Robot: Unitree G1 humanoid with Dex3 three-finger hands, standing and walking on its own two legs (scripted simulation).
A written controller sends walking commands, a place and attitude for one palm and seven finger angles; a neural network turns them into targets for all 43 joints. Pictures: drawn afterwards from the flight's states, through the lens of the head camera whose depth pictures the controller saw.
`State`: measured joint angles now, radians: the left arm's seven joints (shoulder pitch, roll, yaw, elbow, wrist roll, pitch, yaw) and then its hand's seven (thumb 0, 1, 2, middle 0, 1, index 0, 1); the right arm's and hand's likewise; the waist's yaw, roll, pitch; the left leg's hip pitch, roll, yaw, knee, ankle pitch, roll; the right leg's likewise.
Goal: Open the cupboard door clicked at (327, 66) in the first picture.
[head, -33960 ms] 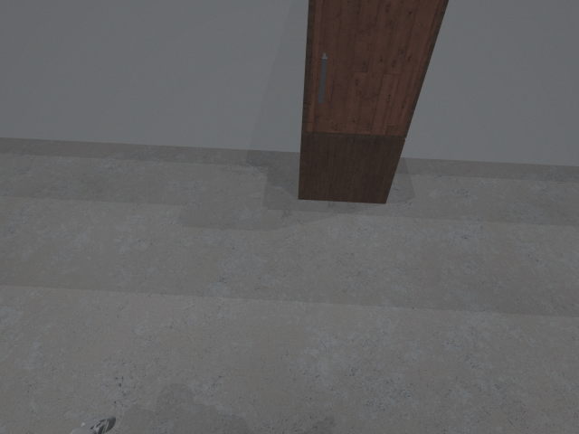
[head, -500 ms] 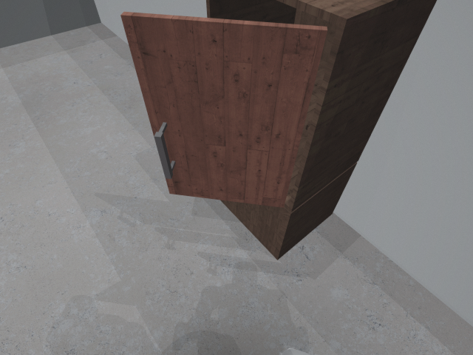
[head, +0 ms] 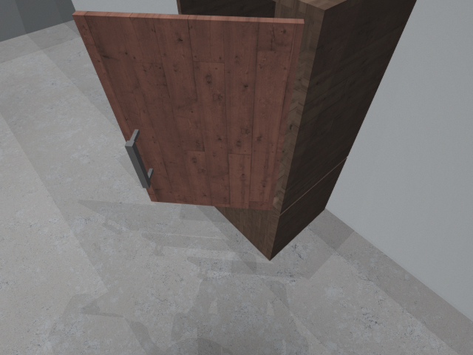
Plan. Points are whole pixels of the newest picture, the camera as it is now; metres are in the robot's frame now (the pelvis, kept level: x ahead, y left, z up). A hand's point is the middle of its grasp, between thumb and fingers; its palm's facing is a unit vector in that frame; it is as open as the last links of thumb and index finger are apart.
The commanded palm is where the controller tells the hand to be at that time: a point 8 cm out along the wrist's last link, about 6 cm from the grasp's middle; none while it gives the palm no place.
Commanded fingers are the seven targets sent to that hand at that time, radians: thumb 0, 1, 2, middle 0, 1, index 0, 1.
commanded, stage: come to a stop and stand still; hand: left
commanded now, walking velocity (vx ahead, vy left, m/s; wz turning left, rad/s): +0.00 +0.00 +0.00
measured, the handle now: (141, 160) +0.57 +0.29 -0.09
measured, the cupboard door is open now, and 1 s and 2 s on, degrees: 43 43 43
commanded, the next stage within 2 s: look again from close up in 0.74 s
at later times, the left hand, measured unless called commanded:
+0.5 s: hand out of the picture -0.01 +0.19 -0.16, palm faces +0.01 -0.98 -0.21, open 7.3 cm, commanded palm none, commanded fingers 0.00 0.90 0.90 -0.20 -0.30 -0.20 -0.30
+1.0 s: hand out of the picture +0.02 +0.20 -0.16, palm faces -0.01 -0.97 -0.23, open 7.4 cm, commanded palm none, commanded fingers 0.00 0.90 0.90 -0.20 -0.30 -0.20 -0.30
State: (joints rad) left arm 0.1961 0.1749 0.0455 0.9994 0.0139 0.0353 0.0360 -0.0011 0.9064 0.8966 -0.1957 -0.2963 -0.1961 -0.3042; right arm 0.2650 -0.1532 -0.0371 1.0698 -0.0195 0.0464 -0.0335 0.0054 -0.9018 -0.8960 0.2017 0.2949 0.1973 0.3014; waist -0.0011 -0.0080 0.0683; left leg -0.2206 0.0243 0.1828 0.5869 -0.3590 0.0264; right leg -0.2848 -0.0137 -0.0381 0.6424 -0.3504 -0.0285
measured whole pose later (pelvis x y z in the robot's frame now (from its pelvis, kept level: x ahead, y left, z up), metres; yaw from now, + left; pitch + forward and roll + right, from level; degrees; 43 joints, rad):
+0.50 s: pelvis -0.02 +0.01 +0.01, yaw +0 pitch -1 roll +0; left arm 0.27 0.16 -0.01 1.09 0.01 -0.01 0.03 0.00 0.91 0.90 -0.20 -0.30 -0.20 -0.30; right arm 0.26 -0.18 -0.01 1.03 -0.01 -0.01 -0.02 0.00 -0.91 -0.90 0.20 0.29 0.19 0.30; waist -0.01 0.02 0.02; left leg -0.17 0.01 0.07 0.50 -0.31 0.02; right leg -0.24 0.00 -0.04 0.49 -0.24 -0.02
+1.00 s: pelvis -0.01 +0.01 +0.01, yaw -1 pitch -1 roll +1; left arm 0.22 0.17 -0.01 1.11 0.01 -0.02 0.02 0.00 0.91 0.90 -0.20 -0.30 -0.20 -0.30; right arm 0.28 -0.19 0.01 1.10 -0.01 -0.03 -0.02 0.01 -0.90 -0.90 0.20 0.29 0.20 0.30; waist 0.00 0.02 0.05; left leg -0.11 -0.01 0.09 0.41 -0.29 0.02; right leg -0.23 -0.02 -0.02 0.50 -0.26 -0.01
